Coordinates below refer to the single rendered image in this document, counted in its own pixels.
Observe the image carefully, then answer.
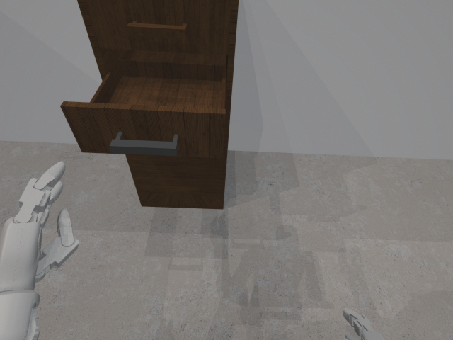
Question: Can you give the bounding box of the left robot hand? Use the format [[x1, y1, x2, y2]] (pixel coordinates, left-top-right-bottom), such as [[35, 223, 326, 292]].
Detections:
[[0, 161, 79, 293]]

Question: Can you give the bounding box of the drawer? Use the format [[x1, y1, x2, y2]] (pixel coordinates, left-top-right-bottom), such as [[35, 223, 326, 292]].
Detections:
[[60, 59, 226, 158]]

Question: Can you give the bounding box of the left robot forearm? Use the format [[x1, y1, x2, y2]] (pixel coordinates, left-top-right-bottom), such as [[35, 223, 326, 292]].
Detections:
[[0, 290, 40, 340]]

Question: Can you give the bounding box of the cabinet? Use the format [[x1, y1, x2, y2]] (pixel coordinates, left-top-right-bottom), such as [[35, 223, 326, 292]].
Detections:
[[77, 0, 239, 209]]

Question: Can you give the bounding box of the handle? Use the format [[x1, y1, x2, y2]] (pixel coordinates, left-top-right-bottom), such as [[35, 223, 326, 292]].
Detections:
[[110, 132, 178, 156], [127, 23, 187, 39]]

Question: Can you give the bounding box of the right robot hand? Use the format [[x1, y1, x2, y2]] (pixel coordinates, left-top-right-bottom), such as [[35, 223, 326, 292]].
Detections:
[[343, 308, 384, 340]]

